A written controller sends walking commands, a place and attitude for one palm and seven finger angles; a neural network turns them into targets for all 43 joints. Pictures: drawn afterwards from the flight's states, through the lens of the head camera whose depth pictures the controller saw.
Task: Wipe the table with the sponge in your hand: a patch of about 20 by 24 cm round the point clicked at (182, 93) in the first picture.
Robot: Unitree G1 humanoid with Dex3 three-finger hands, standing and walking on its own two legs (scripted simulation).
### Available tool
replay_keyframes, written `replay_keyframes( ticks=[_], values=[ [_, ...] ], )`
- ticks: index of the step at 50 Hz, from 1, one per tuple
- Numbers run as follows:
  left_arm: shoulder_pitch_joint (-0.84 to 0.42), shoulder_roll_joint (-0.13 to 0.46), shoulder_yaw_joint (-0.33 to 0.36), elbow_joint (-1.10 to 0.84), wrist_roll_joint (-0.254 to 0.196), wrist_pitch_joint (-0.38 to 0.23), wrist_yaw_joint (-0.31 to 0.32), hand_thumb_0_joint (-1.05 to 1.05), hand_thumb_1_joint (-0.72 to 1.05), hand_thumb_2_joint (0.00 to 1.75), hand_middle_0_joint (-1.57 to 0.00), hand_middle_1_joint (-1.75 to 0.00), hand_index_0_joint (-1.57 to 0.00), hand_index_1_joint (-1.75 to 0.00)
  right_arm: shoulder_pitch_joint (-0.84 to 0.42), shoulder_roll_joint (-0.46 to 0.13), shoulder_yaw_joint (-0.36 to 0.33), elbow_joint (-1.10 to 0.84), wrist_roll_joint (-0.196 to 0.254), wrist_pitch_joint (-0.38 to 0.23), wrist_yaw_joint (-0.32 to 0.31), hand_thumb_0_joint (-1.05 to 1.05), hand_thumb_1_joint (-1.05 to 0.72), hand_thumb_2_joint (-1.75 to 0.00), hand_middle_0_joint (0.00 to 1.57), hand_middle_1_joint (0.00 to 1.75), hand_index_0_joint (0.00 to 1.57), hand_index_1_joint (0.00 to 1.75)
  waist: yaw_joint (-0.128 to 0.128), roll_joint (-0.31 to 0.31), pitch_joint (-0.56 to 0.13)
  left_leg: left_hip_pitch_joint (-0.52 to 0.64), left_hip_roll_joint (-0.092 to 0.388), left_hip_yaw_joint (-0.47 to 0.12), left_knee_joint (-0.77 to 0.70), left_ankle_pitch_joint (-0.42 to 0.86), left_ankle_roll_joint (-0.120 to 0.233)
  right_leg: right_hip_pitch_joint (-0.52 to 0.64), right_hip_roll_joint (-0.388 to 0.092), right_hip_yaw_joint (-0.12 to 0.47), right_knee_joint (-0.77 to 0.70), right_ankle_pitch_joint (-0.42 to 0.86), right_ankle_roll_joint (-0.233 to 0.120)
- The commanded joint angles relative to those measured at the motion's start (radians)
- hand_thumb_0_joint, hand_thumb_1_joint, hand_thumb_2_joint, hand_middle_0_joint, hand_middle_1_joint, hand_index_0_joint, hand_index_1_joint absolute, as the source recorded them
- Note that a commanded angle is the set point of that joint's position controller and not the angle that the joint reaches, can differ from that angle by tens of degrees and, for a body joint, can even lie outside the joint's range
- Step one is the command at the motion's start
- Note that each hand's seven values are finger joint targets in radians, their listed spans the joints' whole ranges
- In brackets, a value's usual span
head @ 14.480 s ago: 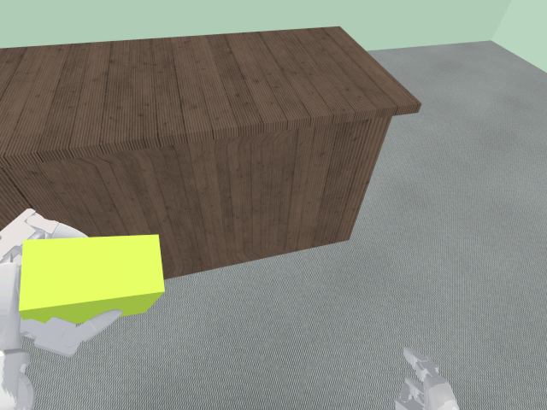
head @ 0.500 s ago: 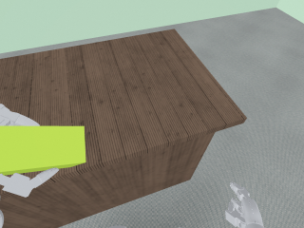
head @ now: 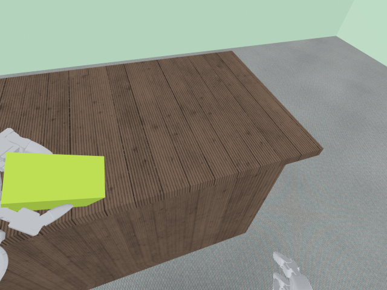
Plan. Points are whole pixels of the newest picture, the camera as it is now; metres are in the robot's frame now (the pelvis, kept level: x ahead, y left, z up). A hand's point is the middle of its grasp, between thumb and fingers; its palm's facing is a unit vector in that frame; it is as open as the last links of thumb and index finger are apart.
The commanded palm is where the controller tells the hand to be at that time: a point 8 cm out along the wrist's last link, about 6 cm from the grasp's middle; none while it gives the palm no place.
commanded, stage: come to a stop and stand still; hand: left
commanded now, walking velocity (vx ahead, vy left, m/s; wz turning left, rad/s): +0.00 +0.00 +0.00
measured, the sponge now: (68, 183) +0.24 +0.23 +0.14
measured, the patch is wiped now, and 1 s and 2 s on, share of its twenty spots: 0.00 0.00 0.00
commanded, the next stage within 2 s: look again from close up in 1.10 s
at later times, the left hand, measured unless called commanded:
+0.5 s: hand (43, 173) +0.24 +0.26 +0.17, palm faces +0.46 -0.81 -0.35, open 10.6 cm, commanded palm +0.18 +0.28 +0.18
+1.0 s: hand (66, 150) +0.29 +0.25 +0.16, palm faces +0.42 -0.82 -0.39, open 10.5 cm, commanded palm +0.23 +0.28 +0.18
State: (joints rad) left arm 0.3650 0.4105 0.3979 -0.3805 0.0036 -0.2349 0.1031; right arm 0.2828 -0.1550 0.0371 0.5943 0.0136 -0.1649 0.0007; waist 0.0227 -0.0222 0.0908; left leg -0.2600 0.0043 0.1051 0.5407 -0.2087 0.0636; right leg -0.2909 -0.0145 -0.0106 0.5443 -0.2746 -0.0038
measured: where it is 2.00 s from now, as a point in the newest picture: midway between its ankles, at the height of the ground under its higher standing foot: outside the picture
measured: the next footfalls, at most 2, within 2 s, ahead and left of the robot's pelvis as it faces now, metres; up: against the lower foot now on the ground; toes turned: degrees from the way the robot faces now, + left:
none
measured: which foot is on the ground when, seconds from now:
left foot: down 0.00-1.00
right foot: down 0.00-1.00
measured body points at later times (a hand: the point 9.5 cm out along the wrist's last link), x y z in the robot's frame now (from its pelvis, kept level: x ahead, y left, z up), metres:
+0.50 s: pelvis +0.03 +0.00 +0.01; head +0.04 +0.02 +0.46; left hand +0.21 +0.30 +0.19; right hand +0.22 -0.21 -0.06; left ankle +0.06 +0.08 -0.73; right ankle +0.09 -0.13 -0.73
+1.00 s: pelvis +0.08 -0.01 +0.01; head +0.11 +0.01 +0.46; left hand +0.26 +0.29 +0.18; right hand +0.29 -0.22 -0.06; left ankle +0.06 +0.08 -0.73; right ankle +0.09 -0.13 -0.73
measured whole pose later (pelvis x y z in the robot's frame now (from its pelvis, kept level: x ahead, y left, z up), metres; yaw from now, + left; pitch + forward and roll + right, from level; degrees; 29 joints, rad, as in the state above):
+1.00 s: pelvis +0.08 -0.01 +0.01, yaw +3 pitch +0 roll -1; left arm 0.45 0.37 0.35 -0.47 -0.04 -0.19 0.11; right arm 0.17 -0.19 0.01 0.58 0.01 -0.11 -0.03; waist 0.03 -0.02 0.06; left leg -0.18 0.01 0.07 0.45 -0.27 0.03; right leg -0.18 0.03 0.02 0.40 -0.22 0.00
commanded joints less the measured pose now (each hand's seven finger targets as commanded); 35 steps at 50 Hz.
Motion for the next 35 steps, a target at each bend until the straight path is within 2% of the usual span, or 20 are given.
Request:
replay_keyframes(
  ticks=[1,2,4,5,6,7,9,11,12,16,20,22,23,25,26,27,29,31,32,35],
  values=[
    [-0.136,0.081,0.035,-0.227,-0.015,-0.064,0.002,0.0,0.1,1.3,-1.2,-1.6,-1.2,-1.6,-0.14,-0.159,-0.064,-0.164,0.009,-0.081,0.004,0.0,-0.9,-0.9,0.2,0.3,0.2,0.3,0.004,0.104,-0.11,-0.177,0.13,-0.11,-0.273,-0.449,-0.012,0.188,0.021,-0.007,-0.048,-0.06,-0.009],
    [-0.145,0.069,0.016,-0.221,-0.01,-0.06,0.002,0.0,0.1,1.3,-1.2,-1.6,-1.2,-1.6,-0.123,-0.168,-0.068,-0.155,0.006,-0.083,0.004,0.0,-0.9,-0.9,0.2,0.3,0.2,0.3,-0.002,0.083,-0.101,-0.171,0.127,-0.13,-0.272,-0.462,-0.017,0.167,0.021,0.002,-0.066,-0.086,-0.01],
    [-0.149,0.051,-0.009,-0.21,-0.003,-0.05,0.003,0.0,0.1,1.3,-1.2,-1.6,-1.2,-1.6,-0.123,-0.171,-0.069,-0.146,0.006,-0.084,0.004,0.0,-0.9,-0.9,0.2,0.3,0.2,0.3,0.0,0.082,-0.08,-0.175,0.121,-0.127,-0.268,-0.474,-0.016,0.145,0.021,0.027,-0.083,-0.111,-0.01],
    [-0.159,0.057,-0.009,-0.205,0.001,-0.047,0.005,0.0,0.1,1.3,-1.2,-1.6,-1.2,-1.6,-0.126,-0.168,-0.069,-0.144,0.005,-0.082,0.003,0.0,-0.9,-0.9,0.2,0.3,0.2,0.3,0.001,0.077,-0.065,-0.187,0.114,-0.126,-0.264,-0.483,-0.017,0.135,0.02,0.035,-0.091,-0.132,-0.012],
    [-0.172,0.075,0.007,-0.216,0.002,-0.045,0.006,0.0,0.1,1.3,-1.2,-1.6,-1.2,-1.6,-0.135,-0.168,-0.068,-0.138,0.007,-0.082,0.003,0.0,-0.9,-0.9,0.2,0.3,0.2,0.3,0.001,0.095,-0.061,-0.145,0.112,-0.123,-0.271,-0.465,-0.022,0.106,0.031,0.032,-0.103,-0.114,-0.008],
    [-0.187,0.061,-0.006,-0.208,0.004,-0.046,0.008,0.0,0.1,1.3,-1.2,-1.6,-1.2,-1.6,-0.132,-0.17,-0.068,-0.137,0.003,-0.081,0.0,0.0,-0.9,-0.9,0.2,0.3,0.2,0.3,-0.005,0.086,-0.063,-0.156,0.116,-0.144,-0.277,-0.482,-0.02,0.111,0.029,0.031,-0.094,-0.116,-0.007],
    [-0.202,0.08,0.016,-0.221,0.006,-0.052,0.012,0.0,0.1,1.3,-1.2,-1.6,-1.2,-1.6,-0.137,-0.17,-0.071,-0.139,0.002,-0.08,-0.003,0.0,-0.9,-0.9,0.2,0.3,0.2,0.3,-0.001,0.118,-0.065,-0.146,0.121,-0.151,-0.287,-0.474,-0.017,0.113,0.035,0.038,-0.082,-0.098,-0.008],
    [-0.199,0.137,0.071,-0.265,0.003,-0.058,0.016,0.0,0.1,1.3,-1.2,-1.6,-1.2,-1.6,-0.152,-0.161,-0.067,-0.141,0.0,-0.078,-0.005,0.0,-0.9,-0.9,0.2,0.3,0.2,0.3,0.004,0.128,-0.08,-0.106,0.121,-0.153,-0.288,-0.438,-0.02,0.11,0.038,0.036,-0.095,-0.065,-0.006],
    [-0.192,0.114,0.059,-0.266,0.0,-0.063,0.016,0.0,0.1,1.3,-1.2,-1.6,-1.2,-1.6,-0.154,-0.159,-0.067,-0.147,-0.004,-0.077,-0.008,0.0,-0.9,-0.9,0.2,0.3,0.2,0.3,0.002,0.12,-0.1,-0.103,0.121,-0.159,-0.276,-0.427,-0.015,0.128,0.031,0.04,-0.101,-0.052,-0.007],
    [-0.131,0.132,0.085,-0.308,-0.01,-0.071,0.014,0.0,0.1,1.3,-1.2,-1.6,-1.2,-1.6,-0.164,-0.156,-0.066,-0.162,-0.005,-0.079,-0.009,0.0,-0.9,-0.9,0.2,0.3,0.2,0.3,0.007,0.117,-0.119,-0.041,0.087,-0.13,-0.236,-0.344,-0.027,0.109,0.015,0.095,-0.181,-0.041,-0.021],
    [-0.108,0.091,0.046,-0.289,-0.013,-0.075,0.012,0.0,0.1,1.3,-1.2,-1.6,-1.2,-1.6,-0.143,-0.161,-0.069,-0.162,-0.004,-0.084,-0.012,0.0,-0.9,-0.9,0.2,0.3,0.2,0.3,0.005,0.112,-0.115,-0.049,0.08,-0.147,-0.242,-0.333,-0.027,0.115,0.01,0.124,-0.204,-0.052,-0.021],
    [-0.099,0.07,0.024,-0.255,-0.015,-0.068,0.011,0.0,0.1,1.3,-1.2,-1.6,-1.2,-1.6,-0.135,-0.164,-0.067,-0.153,-0.006,-0.082,-0.015,0.0,-0.9,-0.9,0.2,0.3,0.2,0.3,0.001,0.091,-0.119,-0.011,0.08,-0.147,-0.236,-0.247,-0.035,0.102,0.01,0.109,-0.204,0.007,-0.02],
    [-0.103,0.076,0.026,-0.263,-0.015,-0.067,0.013,0.0,0.1,1.3,-1.2,-1.6,-1.2,-1.6,-0.137,-0.164,-0.071,-0.156,-0.003,-0.083,-0.016,0.0,-0.9,-0.9,0.2,0.3,0.2,0.3,0.002,0.1,-0.132,0.006,0.081,-0.142,-0.225,-0.203,-0.036,0.108,0.006,0.115,-0.197,0.049,-0.021],
    [-0.096,0.078,0.028,-0.242,-0.017,-0.062,0.014,0.0,0.1,1.3,-1.2,-1.6,-1.2,-1.6,-0.134,-0.164,-0.073,-0.153,-0.003,-0.078,-0.017,0.0,-0.9,-0.9,0.2,0.3,0.2,0.3,0.004,0.072,-0.149,0.028,0.081,-0.137,-0.212,-0.14,-0.037,0.121,-0.002,0.118,-0.196,0.102,-0.02],
    [-0.097,0.095,0.042,-0.251,-0.018,-0.056,0.016,0.0,0.1,1.3,-1.2,-1.6,-1.2,-1.6,-0.147,-0.162,-0.069,-0.15,-0.001,-0.076,-0.019,0.0,-0.9,-0.9,0.2,0.3,0.2,0.3,0.005,0.072,-0.159,0.054,0.078,-0.131,-0.208,-0.082,-0.046,0.121,0.001,0.105,-0.189,0.145,-0.018],
    [-0.096,0.076,0.022,-0.247,-0.022,-0.056,0.014,0.0,0.1,1.3,-1.2,-1.6,-1.2,-1.6,-0.14,-0.166,-0.07,-0.148,-0.005,-0.071,-0.019,0.0,-0.9,-0.9,0.2,0.3,0.2,0.3,0.001,0.076,-0.173,0.054,0.077,-0.13,-0.206,-0.047,-0.046,0.136,0.001,0.092,-0.178,0.171,-0.016],
    [-0.088,0.091,0.035,-0.265,-0.028,-0.054,0.014,0.0,0.1,1.3,-1.2,-1.6,-1.2,-1.6,-0.146,-0.165,-0.073,-0.154,-0.002,-0.064,-0.021,0.0,-0.9,-0.9,0.2,0.3,0.2,0.3,0.005,0.069,-0.192,0.077,0.08,-0.127,-0.191,0.038,-0.047,0.155,-0.008,0.093,-0.164,0.24,-0.016],
    [-0.073,0.126,0.063,-0.313,-0.031,-0.05,0.018,0.0,0.1,1.3,-1.2,-1.6,-1.2,-1.6,-0.167,-0.16,-0.071,-0.158,0.002,-0.059,-0.024,0.0,-0.9,-0.9,0.2,0.3,0.2,0.3,0.006,0.089,-0.214,0.116,0.078,-0.121,-0.171,0.15,-0.056,0.164,-0.013,0.084,-0.149,0.313,-0.019],
    [-0.053,0.108,0.051,-0.307,-0.038,-0.051,0.016,0.0,0.1,1.3,-1.2,-1.6,-1.2,-1.6,-0.161,-0.161,-0.069,-0.158,-0.002,-0.052,-0.024,0.0,-0.9,-0.9,0.2,0.3,0.2,0.3,0.005,0.087,-0.226,0.111,0.079,-0.119,-0.169,0.174,-0.055,0.18,-0.014,0.072,-0.143,0.324,-0.016],
    [-0.014,0.123,0.067,-0.349,-0.046,-0.05,0.019,0.0,0.1,1.3,-1.2,-1.6,-1.2,-1.6,-0.165,-0.159,-0.075,-0.171,0.003,-0.042,-0.024,0.0,-0.9,-0.9,0.2,0.3,0.2,0.3,0.006,0.103,-0.248,0.131,0.084,-0.121,-0.151,0.257,-0.061,0.201,-0.022,0.078,-0.127,0.383,-0.023]
  ],
)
